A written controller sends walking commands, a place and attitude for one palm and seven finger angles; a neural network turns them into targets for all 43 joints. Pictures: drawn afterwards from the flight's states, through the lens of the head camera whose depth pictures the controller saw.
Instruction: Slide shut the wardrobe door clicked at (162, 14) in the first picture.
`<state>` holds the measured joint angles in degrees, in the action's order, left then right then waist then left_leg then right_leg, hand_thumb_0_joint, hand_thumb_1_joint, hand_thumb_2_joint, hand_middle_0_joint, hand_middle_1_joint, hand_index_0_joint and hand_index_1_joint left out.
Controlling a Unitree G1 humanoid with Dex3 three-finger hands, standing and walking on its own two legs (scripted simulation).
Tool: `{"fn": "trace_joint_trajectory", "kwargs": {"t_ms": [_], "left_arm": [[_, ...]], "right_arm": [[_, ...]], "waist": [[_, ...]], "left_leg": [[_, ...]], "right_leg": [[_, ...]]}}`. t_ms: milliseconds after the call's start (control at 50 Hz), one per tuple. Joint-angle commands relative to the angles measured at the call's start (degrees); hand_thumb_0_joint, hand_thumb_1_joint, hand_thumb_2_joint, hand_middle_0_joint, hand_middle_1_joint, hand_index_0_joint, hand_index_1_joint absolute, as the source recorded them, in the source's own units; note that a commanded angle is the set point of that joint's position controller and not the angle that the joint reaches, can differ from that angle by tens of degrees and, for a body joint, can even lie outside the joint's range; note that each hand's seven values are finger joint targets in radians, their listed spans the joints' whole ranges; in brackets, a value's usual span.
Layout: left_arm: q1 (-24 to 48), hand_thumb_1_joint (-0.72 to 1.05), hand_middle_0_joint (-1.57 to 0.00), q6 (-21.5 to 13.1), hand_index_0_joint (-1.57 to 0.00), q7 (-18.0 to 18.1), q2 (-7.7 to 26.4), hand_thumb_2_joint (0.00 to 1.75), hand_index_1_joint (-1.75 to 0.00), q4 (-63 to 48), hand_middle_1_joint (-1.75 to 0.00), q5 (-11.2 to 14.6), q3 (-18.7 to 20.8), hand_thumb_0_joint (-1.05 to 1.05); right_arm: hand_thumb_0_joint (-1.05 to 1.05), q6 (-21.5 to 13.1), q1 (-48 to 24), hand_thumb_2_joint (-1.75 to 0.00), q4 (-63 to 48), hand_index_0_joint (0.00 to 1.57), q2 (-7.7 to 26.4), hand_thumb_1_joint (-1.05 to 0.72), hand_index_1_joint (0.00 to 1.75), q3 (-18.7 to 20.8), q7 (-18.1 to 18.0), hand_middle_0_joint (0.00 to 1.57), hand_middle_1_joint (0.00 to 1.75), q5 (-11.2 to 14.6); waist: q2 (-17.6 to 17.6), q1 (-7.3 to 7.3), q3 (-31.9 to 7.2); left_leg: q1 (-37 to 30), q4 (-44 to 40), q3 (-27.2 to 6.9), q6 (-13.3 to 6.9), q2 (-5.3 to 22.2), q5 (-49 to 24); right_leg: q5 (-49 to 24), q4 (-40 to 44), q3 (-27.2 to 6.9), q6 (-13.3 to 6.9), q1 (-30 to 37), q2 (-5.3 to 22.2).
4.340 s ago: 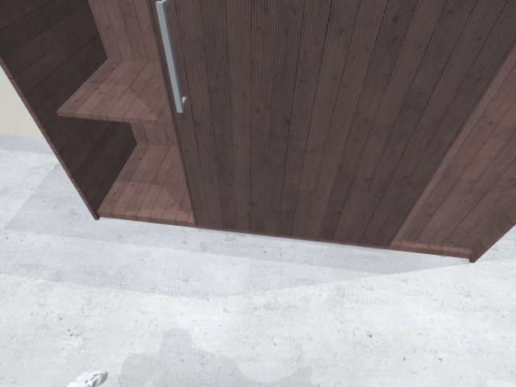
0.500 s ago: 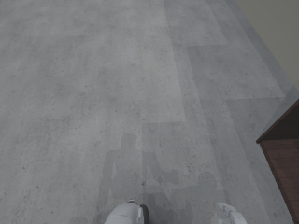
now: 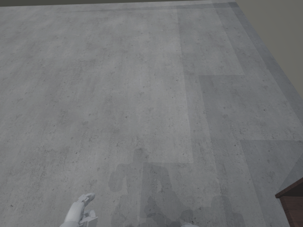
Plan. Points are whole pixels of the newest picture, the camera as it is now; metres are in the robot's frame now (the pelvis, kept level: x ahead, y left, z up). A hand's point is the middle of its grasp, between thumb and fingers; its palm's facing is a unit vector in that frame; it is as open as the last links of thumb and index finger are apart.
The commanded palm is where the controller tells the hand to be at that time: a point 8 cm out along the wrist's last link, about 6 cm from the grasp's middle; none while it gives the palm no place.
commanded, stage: turn to face it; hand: right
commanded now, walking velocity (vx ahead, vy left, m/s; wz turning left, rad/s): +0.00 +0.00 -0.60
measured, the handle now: out of the picture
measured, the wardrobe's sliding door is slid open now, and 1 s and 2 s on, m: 0.49 0.49 0.49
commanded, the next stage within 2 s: none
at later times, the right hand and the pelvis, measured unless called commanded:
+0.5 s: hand (227, 224) +0.16 -0.21 -0.14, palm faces +0.20 +0.96 -0.20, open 7.4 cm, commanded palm none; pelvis +0.06 -0.01 +0.01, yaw -12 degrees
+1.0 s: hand out of the picture -0.04 -0.23 -0.17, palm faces +0.56 +0.79 -0.27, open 7.4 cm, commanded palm none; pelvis +0.05 -0.03 +0.00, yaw -31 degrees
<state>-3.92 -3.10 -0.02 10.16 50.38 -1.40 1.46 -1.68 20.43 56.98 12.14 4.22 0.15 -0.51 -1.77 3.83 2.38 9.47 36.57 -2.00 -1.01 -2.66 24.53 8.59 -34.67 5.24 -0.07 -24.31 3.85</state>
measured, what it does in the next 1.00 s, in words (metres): steps on the spot, turning right: left foot, then right foot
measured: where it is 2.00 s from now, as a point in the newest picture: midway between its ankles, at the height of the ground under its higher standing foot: outside the picture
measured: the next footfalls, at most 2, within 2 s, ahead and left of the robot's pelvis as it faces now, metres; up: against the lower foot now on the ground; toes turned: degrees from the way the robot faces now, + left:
left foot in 0.52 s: +0.12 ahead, +0.11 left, +0.00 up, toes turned -11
right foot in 0.94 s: +0.04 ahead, -0.15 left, +0.00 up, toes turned -36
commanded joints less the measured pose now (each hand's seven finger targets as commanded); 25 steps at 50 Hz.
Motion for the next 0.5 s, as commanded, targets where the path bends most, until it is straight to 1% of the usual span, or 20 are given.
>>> {"fn": "trace_joint_trajectory", "kwargs": {"t_ms": [0, 20, 40, 60, 80, 100, 120, 140, 160, 200, 220, 240, 280, 320, 360, 380, 420, 440, 460, 480], "left_arm": [[-16.5, 0.90, -0.20, 0.1, -0.20, 1.4, 12.1, 0.90, -0.30, 2.9, -0.30, 0.4, 2.0, 0.00], [-13.1, 0.90, -0.20, 0.4, -0.20, 1.5, 10.1, 0.90, -0.30, 2.7, -0.30, 0.2, 1.5, 0.00], [-9.7, 0.90, -0.20, 0.4, -0.20, 1.4, 7.8, 0.90, -0.30, 2.7, -0.30, 0.2, 0.9, 0.00], [-8.8, 0.90, -0.20, 0.3, -0.20, 1.4, 6.9, 0.90, -0.30, 3.1, -0.30, 0.2, 0.6, 0.00], [-7.9, 0.90, -0.20, 0.4, -0.20, 1.4, 7.1, 0.90, -0.30, 3.3, -0.30, 0.4, 0.7, 0.00], [-8.0, 0.90, -0.20, 0.6, -0.20, 1.3, 7.5, 0.90, -0.30, 3.5, -0.30, 0.5, 1.0, 0.00], [-8.8, 0.90, -0.20, 1.0, -0.20, 1.2, 7.7, 0.90, -0.30, 3.8, -0.30, 0.6, 1.3, 0.00], [-9.7, 0.90, -0.20, 1.3, -0.20, 1.2, 7.9, 0.90, -0.30, 4.1, -0.30, 0.7, 1.6, 0.00], [-10.4, 0.90, -0.20, 1.6, -0.20, 1.2, 7.7, 0.90, -0.30, 3.9, -0.30, 0.4, 2.3, 0.00], [-11.4, 0.90, -0.20, 2.0, -0.20, 1.1, 8.8, 0.90, -0.30, 3.8, -0.30, 0.3, 2.9, 0.00], [-12.0, 0.90, -0.20, 2.2, -0.20, 1.1, 9.2, 0.90, -0.30, 3.8, -0.30, 0.2, 3.2, 0.00], [-13.0, 0.90, -0.20, 2.3, -0.20, 1.1, 9.2, 0.90, -0.30, 4.0, -0.30, 0.2, 3.4, 0.00], [-13.8, 0.90, -0.20, 2.6, -0.20, 1.1, 9.9, 0.90, -0.30, 4.0, -0.30, 0.0, 3.9, 0.00], [-14.6, 0.90, -0.20, 2.9, -0.20, 1.1, 10.4, 0.90, -0.30, 4.2, -0.30, 0.0, 4.3, 0.00], [-14.8, 0.90, -0.20, 3.2, -0.20, 1.1, 10.5, 0.90, -0.30, 3.9, -0.30, -0.1, 4.6, 0.00], [-14.4, 0.90, -0.20, 3.4, -0.20, 1.1, 11.0, 0.90, -0.30, 3.7, -0.30, -0.2, 4.8, 0.00], [-13.5, 0.90, -0.20, 3.6, -0.20, 1.0, 11.2, 0.90, -0.30, 2.9, -0.30, 0.0, 5.1, 0.00], [-12.5, 0.90, -0.20, 3.7, -0.20, 0.8, 11.1, 0.90, -0.30, 2.4, -0.30, 0.3, 5.2, 0.00], [-11.7, 0.90, -0.20, 3.8, -0.20, 0.6, 10.2, 0.90, -0.30, 1.7, -0.30, 0.5, 5.3, 0.00], [-12.0, 0.90, -0.20, 3.8, -0.20, 0.2, 7.7, 0.90, -0.30, 0.8, -0.30, 1.0, 5.0, 0.00]], "right_arm": [[0.00, -1.0, 4.6, -0.90, -0.8, 0.20, 3.7, -0.90, 0.30, -0.4, -1.8, 0.20, 0.30, 0.1], [0.00, -0.8, 0.9, -0.90, -0.9, 0.20, 3.1, -0.90, 0.30, -0.3, -1.5, 0.20, 0.30, -0.3], [0.00, -0.5, -0.6, -0.90, -0.6, 0.20, 2.6, -0.90, 0.30, -0.5, -1.0, 0.20, 0.30, -0.4], [0.00, 0.0, -0.6, -0.90, -0.2, 0.20, 1.4, -0.90, 0.30, -0.9, -0.8, 0.20, 0.30, -0.5], [0.00, 0.6, 0.3, -0.90, 0.1, 0.20, 0.9, -0.90, 0.30, -1.1, -0.8, 0.20, 0.30, -0.4], [0.00, 1.2, 0.9, -0.90, 0.4, 0.20, 0.9, -0.90, 0.30, -1.0, -0.8, 0.20, 0.30, -0.5], [0.00, 1.6, 0.4, -0.90, 0.2, 0.20, 1.3, -0.90, 0.30, -0.7, -1.0, 0.20, 0.30, -0.5], [0.00, 1.8, -0.6, -0.90, -0.2, 0.20, 1.9, -0.90, 0.30, -0.4, -1.0, 0.20, 0.30, -0.6], [0.00, 2.2, -1.4, -0.90, -0.8, 0.20, 1.8, -0.90, 0.30, 0.0, -1.2, 0.20, 0.30, -0.7], [0.00, 2.5, -3.6, -0.90, -2.2, 0.20, 1.8, -0.90, 0.30, 0.3, -1.3, 0.20, 0.30, -0.8], [0.00, 2.5, -4.8, -0.90, -3.0, 0.20, 1.8, -0.90, 0.30, 0.4, -1.3, 0.20, 0.30, -0.8], [0.00, 2.4, -6.7, -0.90, -3.8, 0.20, 1.8, -0.90, 0.30, 0.5, -1.3, 0.20, 0.30, -0.8], [0.00, 2.5, -8.6, -0.90, -5.0, 0.20, 1.5, -0.90, 0.30, 0.6, -1.4, 0.20, 0.30, -0.5], [0.00, 2.5, -10.5, -0.90, -6.3, 0.20, 1.4, -0.90, 0.30, 0.6, -1.5, 0.20, 0.30, -0.3], [0.00, 2.4, -11.1, -0.90, -7.1, 0.20, 1.4, -0.90, 0.30, 0.5, -1.6, 0.20, 0.30, -0.1], [0.00, 2.3, -10.7, -0.90, -7.3, 0.20, 1.4, -0.90, 0.30, 0.5, -1.7, 0.20, 0.30, 0.1], [0.00, 2.2, -8.8, -0.90, -7.2, 0.20, 1.9, -0.90, 0.30, 0.7, -1.9, 0.20, 0.30, 0.3], [0.00, 2.0, -7.3, -0.90, -7.2, 0.20, 2.6, -0.90, 0.30, 0.8, -2.0, 0.20, 0.30, 0.3], [0.00, 1.7, -5.3, -0.90, -6.9, 0.20, 3.6, -0.90, 0.30, 1.1, -2.3, 0.20, 0.30, 0.3], [0.00, 1.4, -4.0, -0.90, -6.9, 0.20, 7.1, -0.90, 0.30, 1.8, -2.7, 0.20, 0.30, -0.3]], "waist": [[16.1, -6.73, -13.8], [12.7, -5.57, -6.2], [9.3, -3.94, -1.6], [9.1, -3.09, -1.6], [10.3, -2.30, -2.2], [10.6, -2.24, -3.4], [10.6, -2.61, -3.5], [9.7, -2.82, -3.5], [9.3, -3.04, -3.9], [7.7, -3.60, -4.6], [7.8, -4.04, -5.4], [7.3, -4.62, -4.9], [7.8, -5.13, -5.9], [9.5, -5.74, -6.3], [10.2, -5.85, -6.7], [10.5, -5.52, -7.2], [10.4, -4.50, -7.6], [9.9, -3.52, -7.6], [7.6, -2.41, -8.2], [-0.5, -1.95, -8.3]], "left_leg": [[17.3, 29.8, -0.8, 1.5, 2.6, 9.7], [18.2, 29.9, 0.4, 2.0, 4.5, 7.8], [17.4, 26.5, 1.1, 2.6, 6.5, 5.5], [14.0, 22.8, 1.4, 3.0, 7.0, 3.1], [12.1, 20.7, 2.4, 3.3, 6.6, 0.8], [12.0, 19.9, 3.1, 3.6, 6.2, -0.9], [12.6, 20.3, 3.3, 3.7, 6.1, -2.1], [13.9, 20.8, 3.1, 3.9, 6.2, -3.0], [15.2, 21.1, 3.0, 4.2, 6.3, -3.4], [17.7, 20.5, 2.7, 4.7, 6.3, -3.4], [18.6, 19.4, 2.7, 4.9, 6.1, -3.0], [18.8, 18.5, 2.6, 5.0, 6.0, -2.5], [19.0, 16.1, 2.4, 5.1, 5.6, -1.5], [18.0, 13.0, 2.2, 4.9, 5.0, -0.1], [14.9, 8.2, 2.1, 4.5, 3.9, 0.6], [13.0, 5.7, 2.3, 4.3, 3.3, 0.3], [7.4, -0.9, 2.9, 3.8, 2.4, -3.9], [3.4, -6.8, 3.1, 3.7, 2.6, -7.9], [-3.2, -14.2, 2.3, 3.2, 4.3, -12.6], [-10.8, -19.7, -5.8, 0.3, 13.6, -10.8]], "right_leg": [[-31.4, 14.0, -22.9, -10.6, 26.5, 21.5], [-26.4, 15.7, -21.6, -11.3, 18.5, 18.8], [-23.1, 17.2, -18.5, -10.4, 12.6, 16.2], [-21.5, 18.1, -15.8, -9.2, 9.7, 13.2], [-18.4, 18.9, -13.4, -8.4, 8.4, 11.0], [-15.0, 19.5, -12.7, -8.0, 8.9, 9.8], [-12.0, 20.3, -13.6, -8.1, 8.9, 9.5], [-10.3, 20.8, -14.8, -8.1, 9.5, 9.4], [-8.5, 20.9, -15.7, -8.5, 9.7, 9.7], [-6.9, 20.5, -18.2, -9.4, 11.7, 10.0], [-7.9, 19.6, -18.8, -9.7, 13.6, 9.9], [-8.5, 19.2, -20.2, -10.1, 13.4, 10.1], [-9.3, 18.2, -21.6, -10.5, 14.9, 9.7], [-11.2, 16.9, -23.3, -10.8, 15.4, 9.6], [-15.1, 15.4, -24.8, -10.8, 14.3, 9.0], [-16.4, 14.6, -25.4, -10.6, 13.8, 8.7], [-16.0, 13.1, -25.8, -9.4, 10.8, 7.0], [-14.8, 11.6, -25.4, -8.1, 8.5, 5.7], [-9.4, 9.8, -24.3, -5.8, 3.9, 3.8], [1.7, 3.1, -19.0, -2.1, -5.4, -0.6]]}}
